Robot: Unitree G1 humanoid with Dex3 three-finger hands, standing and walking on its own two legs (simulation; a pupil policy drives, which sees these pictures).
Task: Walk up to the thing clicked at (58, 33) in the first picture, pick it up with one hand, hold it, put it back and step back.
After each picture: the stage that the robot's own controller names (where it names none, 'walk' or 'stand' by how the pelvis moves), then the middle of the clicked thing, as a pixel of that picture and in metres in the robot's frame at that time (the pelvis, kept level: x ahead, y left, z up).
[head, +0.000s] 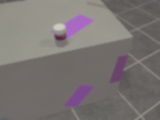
stand; (60, 35) +0.73 +0.16 -0.04
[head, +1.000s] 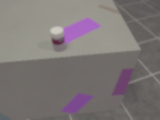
rise first; (58, 39) +0.66 +0.19 -0.02
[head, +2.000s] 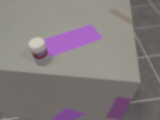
rise first; (39, 52) +0.53 +0.24 -0.01
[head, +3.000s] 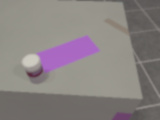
stand; (34, 69) +0.44 +0.22 -0.02
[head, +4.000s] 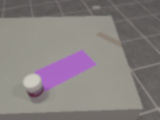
stand; (35, 89) +0.39 +0.21 -0.05
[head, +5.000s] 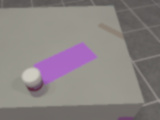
stand; (34, 83) +0.40 +0.22 -0.04
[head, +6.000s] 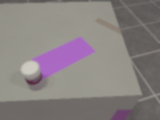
stand; (33, 76) +0.41 +0.23 -0.03
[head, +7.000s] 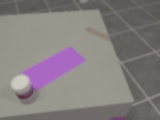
stand; (24, 90) +0.38 +0.25 -0.05
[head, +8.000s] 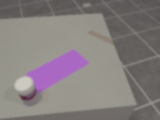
stand; (27, 91) +0.38 +0.24 -0.05
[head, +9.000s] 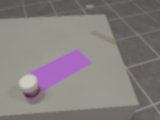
stand; (31, 89) +0.39 +0.23 -0.05
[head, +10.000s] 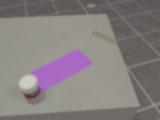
stand; (31, 90) +0.38 +0.23 -0.05
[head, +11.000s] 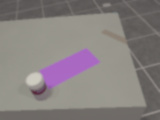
rise first; (38, 87) +0.40 +0.24 -0.04
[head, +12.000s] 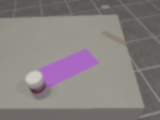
go down; (37, 85) +0.40 +0.24 -0.04
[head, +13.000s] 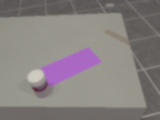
go down; (39, 84) +0.40 +0.24 -0.04
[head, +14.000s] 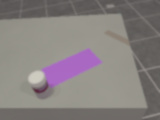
go down; (40, 85) +0.40 +0.24 -0.04
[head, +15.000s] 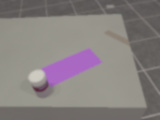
go down; (40, 84) +0.41 +0.24 -0.04
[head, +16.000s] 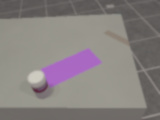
go down; (39, 85) +0.40 +0.24 -0.04
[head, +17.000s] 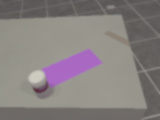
go down; (40, 85) +0.40 +0.24 -0.04
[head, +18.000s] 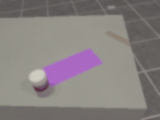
go down; (40, 84) +0.40 +0.24 -0.04
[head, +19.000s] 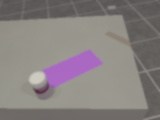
go down; (41, 86) +0.40 +0.24 -0.04
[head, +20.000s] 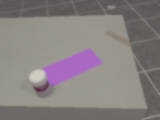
go down; (40, 84) +0.40 +0.24 -0.04
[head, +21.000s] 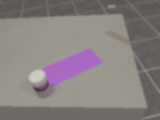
go down; (40, 84) +0.41 +0.24 -0.04
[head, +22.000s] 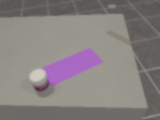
go down; (41, 83) +0.41 +0.24 -0.04
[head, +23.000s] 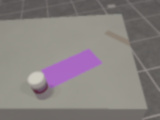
go down; (39, 86) +0.40 +0.25 -0.04
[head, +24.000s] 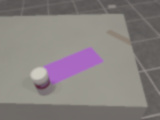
go down; (42, 81) +0.41 +0.24 -0.04
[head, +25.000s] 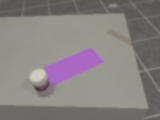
go down; (41, 83) +0.40 +0.24 -0.04
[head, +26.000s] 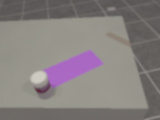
go down; (42, 85) +0.41 +0.24 -0.04
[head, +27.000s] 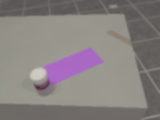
go down; (41, 82) +0.41 +0.24 -0.04
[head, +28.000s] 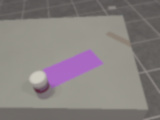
go down; (41, 85) +0.40 +0.24 -0.04
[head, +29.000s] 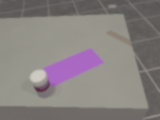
go down; (41, 84) +0.40 +0.24 -0.04
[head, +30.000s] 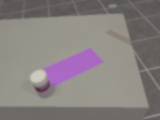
go down; (41, 84) +0.41 +0.24 -0.04
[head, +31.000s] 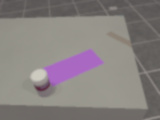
go down; (42, 83) +0.41 +0.24 -0.04
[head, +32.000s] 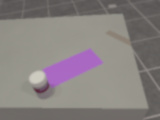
go down; (41, 85) +0.40 +0.24 -0.04
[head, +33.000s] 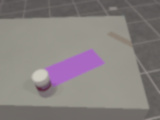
go down; (43, 83) +0.41 +0.24 -0.04
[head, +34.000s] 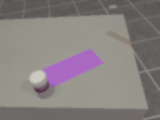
go down; (41, 85) +0.40 +0.24 -0.04
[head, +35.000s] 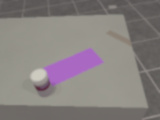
go down; (42, 83) +0.41 +0.24 -0.04
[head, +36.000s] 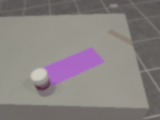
go down; (42, 82) +0.41 +0.24 -0.04
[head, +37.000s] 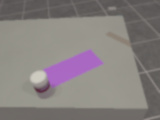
go down; (41, 85) +0.41 +0.24 -0.04
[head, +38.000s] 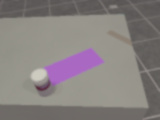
go down; (42, 83) +0.41 +0.24 -0.04
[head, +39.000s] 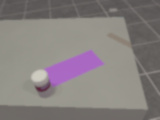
go down; (42, 84) +0.41 +0.24 -0.04
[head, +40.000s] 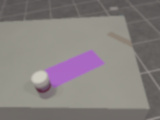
go down; (43, 85) +0.41 +0.24 -0.04
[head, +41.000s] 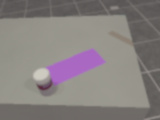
go down; (44, 82) +0.41 +0.24 -0.04
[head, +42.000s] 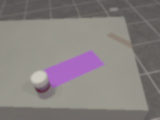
go down; (42, 85) +0.40 +0.24 -0.04
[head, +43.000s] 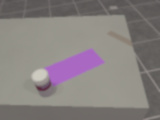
go down; (43, 83) +0.41 +0.24 -0.04
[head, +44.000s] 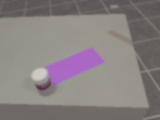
go down; (43, 82) +0.41 +0.24 -0.04
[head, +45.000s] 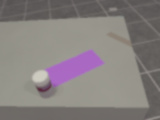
go down; (43, 84) +0.41 +0.24 -0.04
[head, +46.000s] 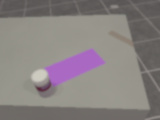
go down; (43, 83) +0.40 +0.24 -0.04
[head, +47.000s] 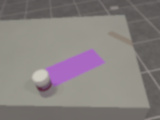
go down; (43, 83) +0.41 +0.24 -0.04
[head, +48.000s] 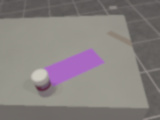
go down; (42, 83) +0.41 +0.24 -0.04
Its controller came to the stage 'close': no
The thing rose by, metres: 0.00
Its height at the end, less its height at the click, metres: +0.00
